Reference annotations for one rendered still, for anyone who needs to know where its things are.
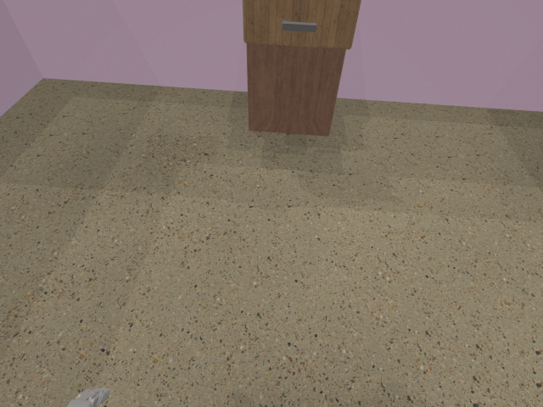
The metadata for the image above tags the cabinet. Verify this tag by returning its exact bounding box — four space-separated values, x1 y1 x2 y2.
247 43 346 137

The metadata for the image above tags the handle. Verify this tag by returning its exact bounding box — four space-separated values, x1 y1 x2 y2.
282 20 316 32

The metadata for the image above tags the left robot hand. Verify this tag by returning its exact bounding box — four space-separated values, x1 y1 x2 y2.
65 387 109 407

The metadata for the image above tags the drawer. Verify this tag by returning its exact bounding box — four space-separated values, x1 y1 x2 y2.
243 0 361 49

